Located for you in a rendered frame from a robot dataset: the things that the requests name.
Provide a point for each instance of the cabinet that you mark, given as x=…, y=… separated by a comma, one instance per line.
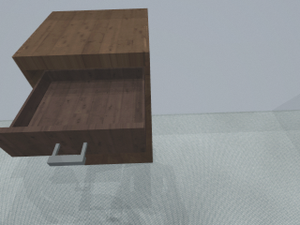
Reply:
x=98, y=38

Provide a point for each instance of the drawer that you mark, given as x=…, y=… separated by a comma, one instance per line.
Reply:
x=104, y=107

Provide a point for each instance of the handle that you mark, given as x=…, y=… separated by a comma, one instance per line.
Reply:
x=67, y=160

